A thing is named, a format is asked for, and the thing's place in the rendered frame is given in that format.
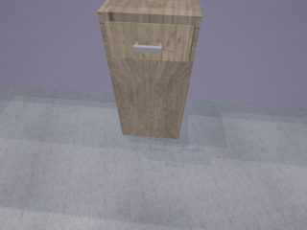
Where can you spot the drawer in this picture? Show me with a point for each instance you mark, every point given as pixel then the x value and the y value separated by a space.
pixel 176 40

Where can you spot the cabinet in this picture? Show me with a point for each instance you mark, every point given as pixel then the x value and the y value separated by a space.
pixel 150 94

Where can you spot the handle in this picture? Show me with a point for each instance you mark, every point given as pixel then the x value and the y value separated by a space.
pixel 147 48

